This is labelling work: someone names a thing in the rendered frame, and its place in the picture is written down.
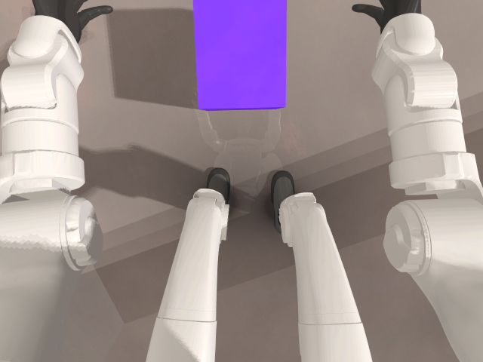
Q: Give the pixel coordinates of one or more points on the right robot foot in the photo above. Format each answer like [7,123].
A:
[282,187]

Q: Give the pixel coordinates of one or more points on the robot left hand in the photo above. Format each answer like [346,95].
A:
[66,11]

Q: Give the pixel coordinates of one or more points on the robot left upper arm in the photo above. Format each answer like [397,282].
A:
[45,244]

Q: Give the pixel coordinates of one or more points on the robot right shin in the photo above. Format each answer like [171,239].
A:
[299,197]

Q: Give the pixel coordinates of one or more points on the robot left forearm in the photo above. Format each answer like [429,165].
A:
[40,113]

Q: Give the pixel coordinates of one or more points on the robot right upper arm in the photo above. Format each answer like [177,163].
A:
[439,242]

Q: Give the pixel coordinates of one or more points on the robot right hand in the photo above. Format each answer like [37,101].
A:
[392,8]

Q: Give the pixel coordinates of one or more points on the robot right forearm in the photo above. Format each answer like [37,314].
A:
[423,114]

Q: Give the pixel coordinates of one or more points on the carton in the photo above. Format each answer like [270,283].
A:
[240,52]

